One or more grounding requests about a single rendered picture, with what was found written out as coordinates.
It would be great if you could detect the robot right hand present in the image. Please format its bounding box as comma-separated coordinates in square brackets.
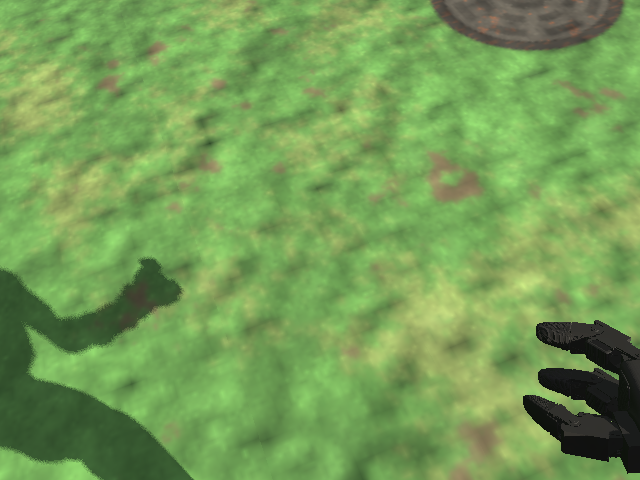
[523, 320, 640, 474]

